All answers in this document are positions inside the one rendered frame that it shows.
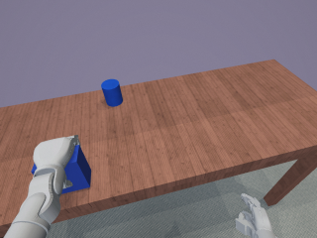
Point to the robot left hand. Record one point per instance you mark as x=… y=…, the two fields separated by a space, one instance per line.
x=56 y=152

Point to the left robot forearm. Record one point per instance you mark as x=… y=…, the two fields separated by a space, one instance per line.
x=41 y=206

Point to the table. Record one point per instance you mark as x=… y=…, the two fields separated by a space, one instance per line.
x=167 y=135

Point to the robot right hand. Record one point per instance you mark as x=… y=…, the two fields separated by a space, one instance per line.
x=248 y=223

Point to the sponge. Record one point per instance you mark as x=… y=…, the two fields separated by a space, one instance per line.
x=77 y=171

